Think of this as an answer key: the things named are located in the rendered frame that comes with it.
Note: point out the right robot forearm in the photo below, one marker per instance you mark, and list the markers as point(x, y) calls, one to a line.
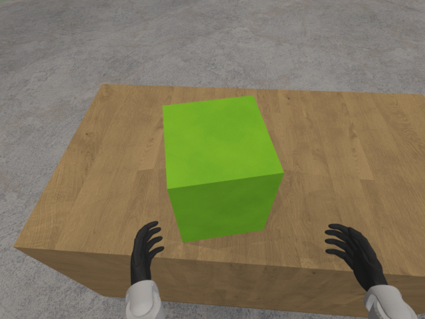
point(385, 302)

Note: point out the pedestal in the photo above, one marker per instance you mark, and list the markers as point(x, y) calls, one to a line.
point(351, 158)

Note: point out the robot left hand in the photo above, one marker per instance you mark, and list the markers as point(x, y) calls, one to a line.
point(141, 257)

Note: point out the carton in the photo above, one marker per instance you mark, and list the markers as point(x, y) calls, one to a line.
point(222, 170)

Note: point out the left robot forearm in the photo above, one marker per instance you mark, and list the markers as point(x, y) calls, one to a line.
point(143, 301)

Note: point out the robot right hand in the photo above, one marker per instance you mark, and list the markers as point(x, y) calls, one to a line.
point(359, 255)

